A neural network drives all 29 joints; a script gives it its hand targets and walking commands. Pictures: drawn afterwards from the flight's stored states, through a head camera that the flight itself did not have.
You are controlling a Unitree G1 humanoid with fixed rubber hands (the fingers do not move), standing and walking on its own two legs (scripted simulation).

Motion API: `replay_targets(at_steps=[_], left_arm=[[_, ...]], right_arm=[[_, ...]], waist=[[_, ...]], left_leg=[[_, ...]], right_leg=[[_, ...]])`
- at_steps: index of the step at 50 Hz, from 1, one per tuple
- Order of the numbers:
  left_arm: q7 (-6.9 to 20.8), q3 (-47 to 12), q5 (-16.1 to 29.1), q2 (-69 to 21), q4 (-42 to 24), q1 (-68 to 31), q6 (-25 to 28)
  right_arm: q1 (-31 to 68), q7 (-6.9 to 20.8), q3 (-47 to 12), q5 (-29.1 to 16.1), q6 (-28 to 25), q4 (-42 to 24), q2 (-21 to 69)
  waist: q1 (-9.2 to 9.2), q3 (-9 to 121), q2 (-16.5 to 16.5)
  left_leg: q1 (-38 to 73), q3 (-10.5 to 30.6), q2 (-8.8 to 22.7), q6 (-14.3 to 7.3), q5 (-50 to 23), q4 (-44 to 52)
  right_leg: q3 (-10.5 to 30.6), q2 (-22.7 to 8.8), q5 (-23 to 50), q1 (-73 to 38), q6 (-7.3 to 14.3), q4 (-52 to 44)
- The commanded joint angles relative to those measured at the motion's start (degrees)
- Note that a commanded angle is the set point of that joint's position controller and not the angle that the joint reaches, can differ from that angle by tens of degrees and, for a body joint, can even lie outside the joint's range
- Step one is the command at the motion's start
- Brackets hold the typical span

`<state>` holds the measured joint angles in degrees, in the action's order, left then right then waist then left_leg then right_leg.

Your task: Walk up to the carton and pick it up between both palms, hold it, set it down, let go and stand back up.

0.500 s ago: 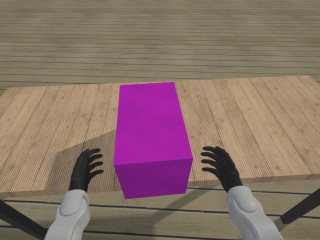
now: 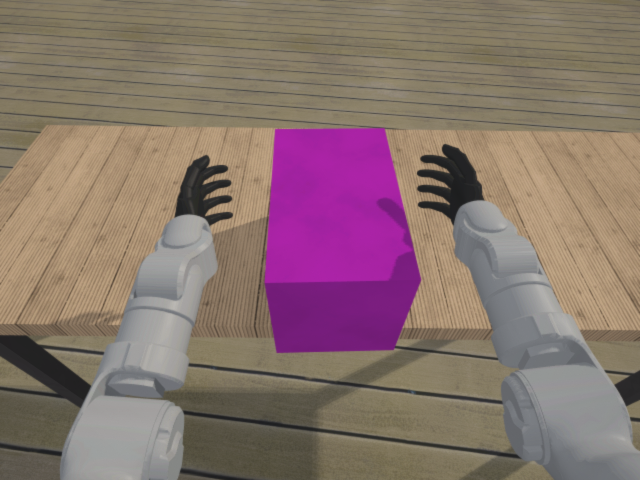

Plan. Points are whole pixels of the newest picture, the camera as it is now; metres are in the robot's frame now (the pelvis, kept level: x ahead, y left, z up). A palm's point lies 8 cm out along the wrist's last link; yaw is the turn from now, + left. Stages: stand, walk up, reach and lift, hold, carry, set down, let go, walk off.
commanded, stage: reach and lift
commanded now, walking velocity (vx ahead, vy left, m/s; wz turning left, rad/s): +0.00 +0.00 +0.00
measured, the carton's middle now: (332, 236) +0.48 +0.01 +0.01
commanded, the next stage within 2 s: none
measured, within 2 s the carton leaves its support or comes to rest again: neither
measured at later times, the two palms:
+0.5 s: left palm (211, 189) +0.45 +0.17 +0.13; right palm (478, 195) +0.47 -0.18 +0.12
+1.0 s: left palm (229, 208) +0.45 +0.15 +0.10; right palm (446, 206) +0.47 -0.14 +0.10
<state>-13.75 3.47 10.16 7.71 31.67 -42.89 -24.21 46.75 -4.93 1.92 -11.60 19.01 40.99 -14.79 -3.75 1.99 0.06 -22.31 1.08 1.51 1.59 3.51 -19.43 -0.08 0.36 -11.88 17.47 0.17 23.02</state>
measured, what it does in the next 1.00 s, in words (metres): stands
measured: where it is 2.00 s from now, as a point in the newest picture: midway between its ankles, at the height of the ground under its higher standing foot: outside the picture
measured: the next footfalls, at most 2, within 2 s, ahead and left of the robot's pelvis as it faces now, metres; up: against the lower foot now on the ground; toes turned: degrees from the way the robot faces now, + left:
none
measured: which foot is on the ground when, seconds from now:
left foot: down 0.00-1.00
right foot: down 0.00-1.00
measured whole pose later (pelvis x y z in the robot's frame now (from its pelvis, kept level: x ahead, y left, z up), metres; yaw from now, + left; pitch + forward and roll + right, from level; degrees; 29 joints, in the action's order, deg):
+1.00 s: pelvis -0.01 -0.01 +0.00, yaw -2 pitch +17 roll +0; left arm -10.3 14.9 1.8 4.7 52.3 -57.6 -16.3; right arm 59.7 -8.0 1.5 -6.7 14.2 56.3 -11.0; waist -3.9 6.8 -0.5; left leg -31.3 -0.6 2.4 1.7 -3.5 -10.5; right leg 1.5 1.1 -7.6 30.3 0.0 20.5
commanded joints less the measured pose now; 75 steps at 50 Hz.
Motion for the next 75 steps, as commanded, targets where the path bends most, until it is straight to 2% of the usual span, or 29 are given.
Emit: replay_targets(at_steps=[1,4,7,9,12,13,14,15,18,22,24,26,28,32,36,37,39,46,48,50,54,56,59,62,65,66,67,70,75], left_arm=[[-1.04,1.83,-0.91,6.78,-10.75,-26.80,1.82],[-2.12,2.43,-0.36,9.06,-20.51,-34.20,2.15],[-2.60,2.20,-0.97,9.21,-19.43,-30.16,-0.19],[-2.36,2.61,0.39,9.39,-15.52,-27.77,-2.40],[-1.97,2.13,3.37,11.79,-20.35,-37.04,-2.87],[-1.88,1.59,3.75,11.82,-22.35,-27.50,-2.14],[-1.76,1.84,3.50,12.29,-22.74,-31.17,-2.34],[-1.67,1.97,3.88,12.31,-23.37,-29.26,-2.33],[-0.06,2.57,4.15,11.52,-13.25,-25.06,-4.91],[0.73,4.37,3.28,12.57,-20.07,-34.38,-4.67],[0.67,5.81,1.98,13.05,-20.49,-35.27,-3.89],[0.62,5.05,1.26,13.93,-17.78,-36.01,-3.53],[1.09,4.61,2.63,12.54,-14.90,-35.96,-3.38],[1.55,6.92,-0.14,12.51,-11.97,-36.14,-2.18],[1.80,6.71,-0.50,11.13,-6.48,-36.12,-0.35],[1.73,7.19,-1.96,11.23,-6.66,-39.04,0.55],[2.03,7.51,-3.94,10.74,-5.41,-39.59,2.23],[3.76,9.35,-6.93,5.54,8.49,-43.77,9.81],[3.35,12.36,-8.77,8.66,4.56,-52.49,12.71],[3.60,12.68,-10.64,6.06,7.50,-48.62,14.99],[3.82,13.30,-14.75,4.08,12.30,-51.46,19.69],[3.06,12.98,-13.49,2.22,9.74,-53.12,21.33],[3.10,13.98,-16.42,1.60,18.18,-50.52,21.68],[3.13,12.55,-17.99,-3.01,19.15,-45.46,22.87],[2.05,12.31,-18.12,-3.50,10.60,-45.64,26.21],[2.15,14.21,-18.91,-2.57,10.38,-49.15,26.14],[1.68,13.85,-19.84,-4.34,8.40,-45.17,25.97],[1.92,14.32,-20.44,-7.57,6.25,-43.24,26.48],[1.25,13.53,-22.59,-8.91,5.28,-33.68,25.91]], right_arm=[[30.62,0.91,3.11,-0.41,-3.09,-9.06,-11.04],[38.82,0.13,1.49,-2.86,-3.55,-19.94,-14.93],[33.32,0.63,0.51,-3.64,-1.38,-16.03,-16.29],[31.48,0.87,0.28,-3.75,0.78,-11.85,-15.36],[41.18,-0.27,-2.59,-6.52,1.12,-20.04,-16.53],[29.81,-0.56,-3.52,-7.20,0.80,-21.63,-14.87],[37.35,-0.77,-3.46,-7.71,1.48,-21.64,-15.34],[31.70,-0.76,-3.80,-7.48,1.44,-23.15,-13.91],[31.26,-0.42,-3.78,-6.17,4.24,-17.35,-13.75],[38.41,-1.46,-0.71,-5.43,5.12,-22.06,-13.27],[42.15,-1.91,-2.45,-5.17,4.65,-25.69,-12.59],[41.95,-2.17,-3.61,-5.49,4.41,-22.35,-11.93],[42.16,-2.46,-3.37,-4.95,4.70,-20.23,-12.08],[40.47,-3.18,-3.11,-2.39,4.01,-17.08,-9.60],[41.78,-3.02,-3.67,-2.78,2.88,-11.22,-5.85],[43.25,-3.07,-2.47,-1.82,1.77,-10.05,-6.37],[41.25,-3.30,-2.39,-1.34,0.45,-6.93,-5.58],[45.89,-3.00,-1.20,4.18,-6.89,2.07,-1.57],[53.21,-3.53,1.68,5.50,-9.49,0.29,-4.97],[51.50,-3.57,3.52,7.19,-12.44,-1.23,-4.27],[52.11,-2.09,3.61,9.60,-16.54,8.60,-1.66],[56.49,-2.04,4.12,9.62,-18.98,1.76,-1.98],[51.36,-1.69,6.63,13.05,-19.30,12.18,-2.08],[47.37,-0.41,6.61,13.87,-20.10,17.78,1.21],[48.31,-0.42,7.80,15.35,-23.52,7.57,0.41],[51.14,0.15,9.50,16.25,-23.35,9.67,-1.20],[47.86,0.57,9.29,16.10,-23.29,8.30,0.78],[49.92,0.16,7.52,17.18,-24.70,-0.56,3.42],[37.72,1.32,9.93,19.19,-23.60,4.76,3.96]], waist=[[0.23,37.73,-0.03],[-0.07,49.89,0.12],[0.05,49.77,-1.45],[0.19,47.08,0.47],[0.12,51.33,1.85],[0.08,49.67,0.78],[-0.66,52.10,1.35],[-0.38,50.70,2.14],[-0.37,46.93,6.46],[0.21,50.64,3.82],[-2.01,54.82,3.04],[-2.00,53.68,6.48],[-0.81,52.50,6.55],[-1.62,54.02,6.04],[-1.52,50.34,9.26],[-0.46,50.32,7.00],[-1.76,51.02,4.15],[-0.08,49.16,6.44],[-0.12,55.18,3.59],[-0.34,56.03,1.64],[-0.49,58.27,1.30],[0.29,62.58,1.63],[0.36,54.65,-0.09],[0.71,54.55,-2.83],[1.92,63.46,-0.72],[2.10,64.71,0.17],[1.58,67.01,-0.98],[-0.04,71.63,0.34],[1.01,68.71,-0.70]], left_leg=[[33.50,0.93,-1.29,0.84,-9.65,-0.30],[37.85,-0.41,-2.25,1.04,-23.99,-2.29],[40.86,-1.22,-2.80,1.52,-31.31,-2.45],[38.90,-1.07,-2.30,0.77,-30.14,-1.79],[36.14,-1.53,-3.03,-0.16,-29.34,-1.46],[36.97,-1.80,-3.59,-0.53,-31.64,-1.54],[36.48,-1.62,-3.34,-1.32,-32.35,-1.77],[36.80,-1.58,-3.20,-1.30,-34.25,-1.64],[33.30,-1.65,-3.63,-2.41,-25.94,1.24],[36.52,-1.96,-3.77,-1.88,-31.29,-0.87],[34.56,-1.66,-4.02,-2.11,-32.00,-1.30],[31.62,-2.28,-3.92,-2.70,-26.88,0.71],[30.70,-2.06,-4.03,-2.63,-26.45,0.86],[31.22,-1.10,-3.63,-3.18,-28.00,0.59],[27.44,-1.01,-3.44,-3.76,-24.61,2.39],[27.88,-1.84,-4.11,-3.44,-23.66,2.13],[29.81,-2.12,-4.07,-3.12,-24.09,2.09],[24.33,-1.21,-3.47,-3.01,-14.41,3.51],[25.40,-1.88,-3.64,-2.25,-15.42,2.70],[27.94,-1.76,-3.13,-1.73,-17.99,1.14],[26.15,-3.07,-2.31,-0.89,-12.08,0.54],[28.17,-2.46,-2.08,-0.88,-14.13,0.15],[27.96,-2.56,-2.24,-0.23,-6.01,2.00],[29.05,-2.21,-1.42,0.08,-8.70,1.78],[34.78,-2.65,-1.71,0.27,-20.71,-0.19],[35.68,-2.14,-1.59,0.98,-22.72,-0.64],[37.69,-2.17,-1.47,0.98,-29.50,-1.56],[35.70,-2.87,-2.54,0.01,-33.12,-2.14],[40.47,-3.64,-2.58,1.10,-38.15,-1.01]], right_leg=[[-2.31,2.77,9.40,4.97,-0.38,-6.17],[-2.97,2.80,21.98,0.97,-0.53,-5.41],[-2.22,2.93,25.17,0.02,-1.04,-5.74],[-2.47,2.66,26.45,-0.74,-1.68,-6.00],[-2.32,2.18,30.20,-1.87,-3.10,-3.18],[-2.64,2.00,32.90,-1.93,-3.05,-2.28],[-1.69,1.94,33.27,-2.13,-3.17,-2.16],[-2.33,2.20,33.69,0.60,-3.35,-1.80],[-0.77,1.24,32.14,-3.12,-3.92,-3.61],[-0.84,1.92,31.57,-0.24,-4.34,-1.00],[-0.59,1.40,36.92,-2.91,-4.24,-0.98],[-1.07,1.37,35.74,-3.38,-5.55,-0.91],[-1.14,1.41,34.97,-4.41,-5.64,0.77],[-0.29,1.27,37.38,-3.33,-5.58,-0.36],[-0.07,1.09,36.54,-2.60,-6.82,0.62],[-0.67,1.46,34.09,-0.94,-6.95,1.28],[-0.76,1.41,33.52,0.25,-6.53,-0.71],[-0.25,1.52,27.31,1.90,-5.72,-2.85],[-1.36,2.30,25.58,1.77,-5.65,-3.06],[-0.64,2.52,24.26,4.66,-4.85,-4.41],[-1.56,3.56,14.40,8.34,-3.80,-6.91],[-2.79,4.07,13.77,9.54,-3.47,-5.91],[-3.23,4.09,6.16,14.85,-2.94,-8.45],[-3.28,4.69,5.44,17.33,-2.09,-10.07],[-3.69,4.52,17.41,14.39,-2.33,-9.63],[-4.19,5.01,18.43,13.46,-2.52,-9.86],[-4.09,5.28,22.24,13.16,-2.95,-8.99],[-3.70,4.73,29.25,9.62,-2.90,-9.34],[-4.74,5.28,31.08,8.55,-2.38,-10.46]])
